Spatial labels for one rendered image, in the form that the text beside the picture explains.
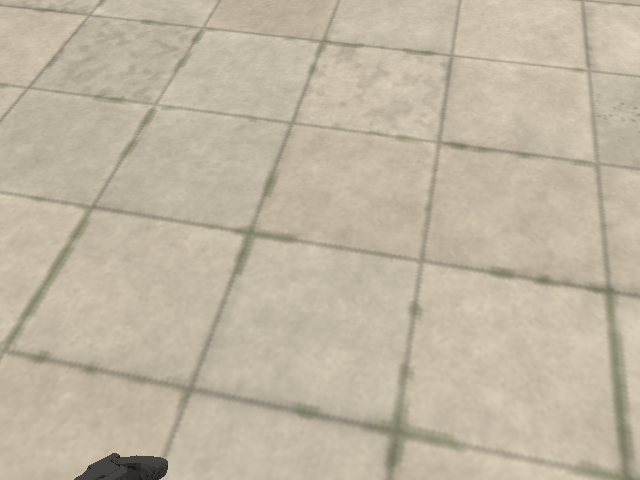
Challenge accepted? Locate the left robot hand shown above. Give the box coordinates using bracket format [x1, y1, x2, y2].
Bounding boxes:
[74, 453, 168, 480]

